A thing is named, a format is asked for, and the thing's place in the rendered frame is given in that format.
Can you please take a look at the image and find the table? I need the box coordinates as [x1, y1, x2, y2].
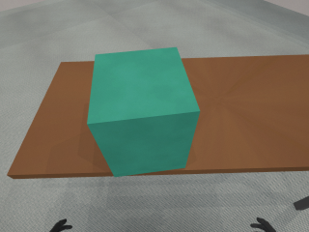
[7, 54, 309, 211]

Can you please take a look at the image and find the left robot hand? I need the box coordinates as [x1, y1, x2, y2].
[49, 218, 72, 232]

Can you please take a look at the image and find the carton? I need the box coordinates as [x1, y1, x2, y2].
[87, 47, 200, 177]

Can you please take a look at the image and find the right robot hand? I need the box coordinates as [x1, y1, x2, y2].
[250, 217, 276, 232]

